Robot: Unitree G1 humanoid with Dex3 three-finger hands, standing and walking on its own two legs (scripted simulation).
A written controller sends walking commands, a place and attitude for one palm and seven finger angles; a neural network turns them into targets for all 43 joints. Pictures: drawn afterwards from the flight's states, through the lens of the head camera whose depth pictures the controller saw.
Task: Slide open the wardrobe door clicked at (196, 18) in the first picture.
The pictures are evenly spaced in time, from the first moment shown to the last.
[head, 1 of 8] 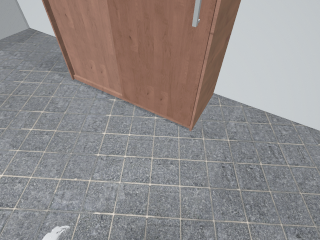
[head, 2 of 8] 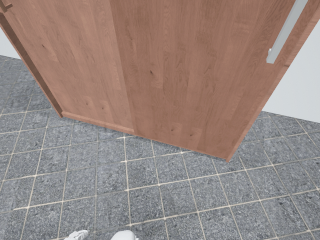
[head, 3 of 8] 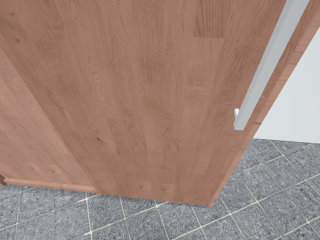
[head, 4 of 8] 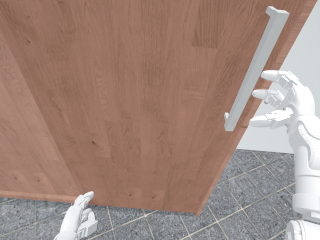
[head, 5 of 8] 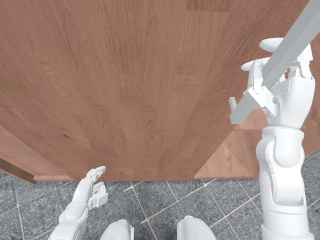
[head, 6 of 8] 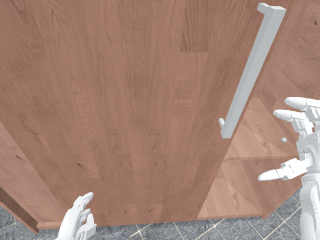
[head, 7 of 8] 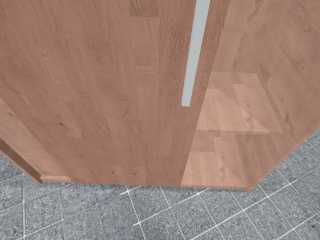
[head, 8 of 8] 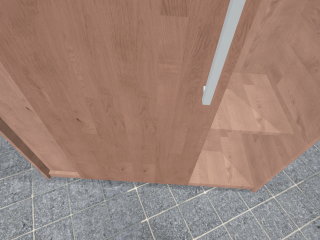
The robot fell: no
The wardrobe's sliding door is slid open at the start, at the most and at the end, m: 0.00 0.43 0.43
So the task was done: yes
